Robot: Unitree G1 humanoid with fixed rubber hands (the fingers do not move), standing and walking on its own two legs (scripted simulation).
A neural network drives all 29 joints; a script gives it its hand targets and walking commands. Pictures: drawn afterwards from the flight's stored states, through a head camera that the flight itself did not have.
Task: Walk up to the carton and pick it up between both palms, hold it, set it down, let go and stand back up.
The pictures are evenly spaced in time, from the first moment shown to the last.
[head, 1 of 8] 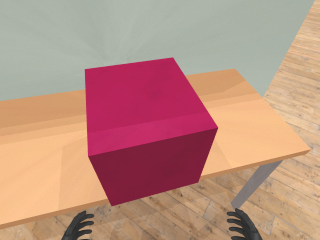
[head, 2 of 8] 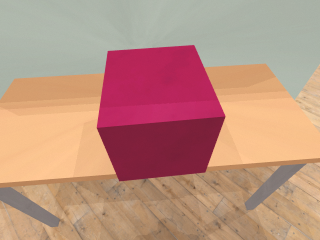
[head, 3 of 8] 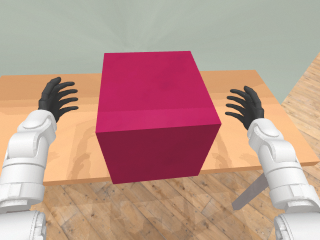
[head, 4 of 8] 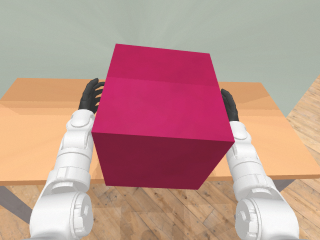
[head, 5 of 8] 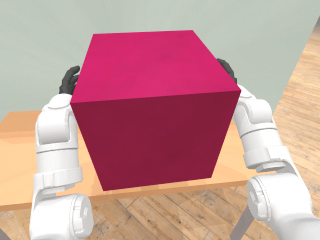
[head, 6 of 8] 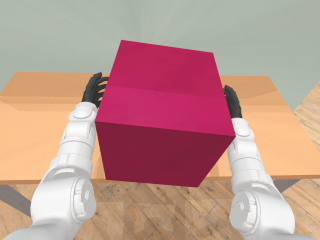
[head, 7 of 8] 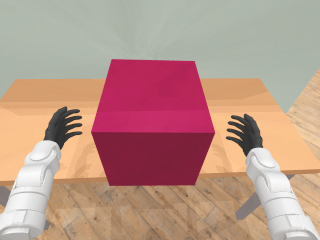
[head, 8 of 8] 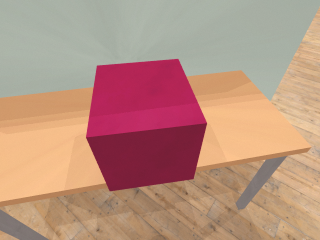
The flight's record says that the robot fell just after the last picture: no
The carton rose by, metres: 0.21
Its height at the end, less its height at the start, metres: +0.00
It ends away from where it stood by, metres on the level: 0.02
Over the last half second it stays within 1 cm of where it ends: yes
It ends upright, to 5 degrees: yes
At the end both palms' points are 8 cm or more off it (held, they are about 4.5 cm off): yes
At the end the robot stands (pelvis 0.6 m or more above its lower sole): yes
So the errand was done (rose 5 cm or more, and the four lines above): yes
